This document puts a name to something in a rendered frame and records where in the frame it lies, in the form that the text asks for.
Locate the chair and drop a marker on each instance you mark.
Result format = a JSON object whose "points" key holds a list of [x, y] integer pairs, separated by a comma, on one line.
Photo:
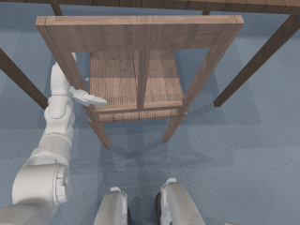
{"points": [[132, 64]]}

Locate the robot left upper arm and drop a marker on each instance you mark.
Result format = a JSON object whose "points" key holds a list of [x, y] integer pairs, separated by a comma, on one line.
{"points": [[39, 191]]}

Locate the left robot hand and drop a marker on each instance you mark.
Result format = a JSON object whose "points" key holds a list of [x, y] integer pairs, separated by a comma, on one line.
{"points": [[61, 87]]}

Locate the table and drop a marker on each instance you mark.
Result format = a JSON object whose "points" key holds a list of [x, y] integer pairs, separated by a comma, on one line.
{"points": [[285, 31]]}

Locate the left robot forearm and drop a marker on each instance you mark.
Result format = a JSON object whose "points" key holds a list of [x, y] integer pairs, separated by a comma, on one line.
{"points": [[57, 139]]}

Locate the robot right shin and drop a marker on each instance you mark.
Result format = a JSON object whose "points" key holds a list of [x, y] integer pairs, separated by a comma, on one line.
{"points": [[166, 217]]}

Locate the robot left thigh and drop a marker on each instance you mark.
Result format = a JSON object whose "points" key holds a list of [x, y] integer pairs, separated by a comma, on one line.
{"points": [[113, 206]]}

